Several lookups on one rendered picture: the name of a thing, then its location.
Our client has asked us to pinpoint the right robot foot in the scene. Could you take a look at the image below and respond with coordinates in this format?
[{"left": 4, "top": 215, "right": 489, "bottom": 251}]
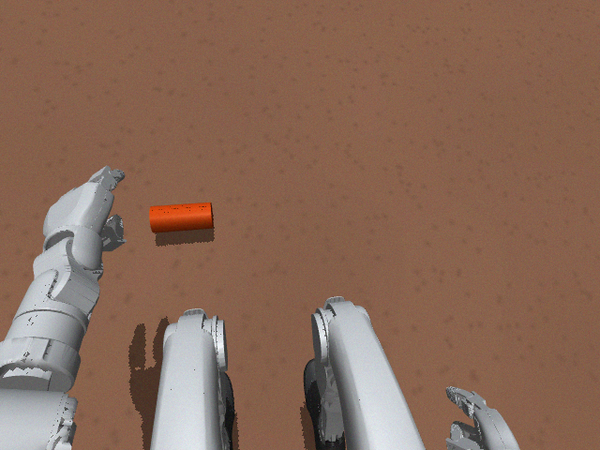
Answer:
[{"left": 304, "top": 358, "right": 346, "bottom": 450}]

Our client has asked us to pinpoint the left robot arm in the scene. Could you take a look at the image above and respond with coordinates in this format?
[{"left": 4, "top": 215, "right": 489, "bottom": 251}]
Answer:
[{"left": 0, "top": 225, "right": 103, "bottom": 450}]

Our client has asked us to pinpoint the left robot hand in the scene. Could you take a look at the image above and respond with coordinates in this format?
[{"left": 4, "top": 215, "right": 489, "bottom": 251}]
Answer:
[{"left": 43, "top": 166, "right": 127, "bottom": 251}]

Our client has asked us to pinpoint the right robot hand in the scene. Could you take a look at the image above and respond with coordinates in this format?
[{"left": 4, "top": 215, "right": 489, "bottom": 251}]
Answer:
[{"left": 446, "top": 386, "right": 520, "bottom": 450}]

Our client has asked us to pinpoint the can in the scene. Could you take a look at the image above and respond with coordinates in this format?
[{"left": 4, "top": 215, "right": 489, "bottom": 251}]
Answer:
[{"left": 149, "top": 202, "right": 214, "bottom": 233}]

